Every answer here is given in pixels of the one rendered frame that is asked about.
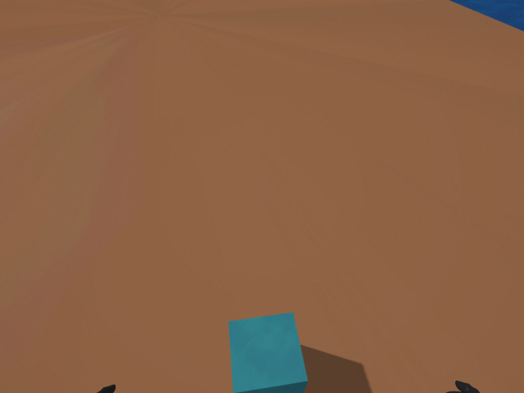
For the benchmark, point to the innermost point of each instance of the carton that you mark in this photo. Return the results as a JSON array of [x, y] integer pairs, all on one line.
[[266, 356]]

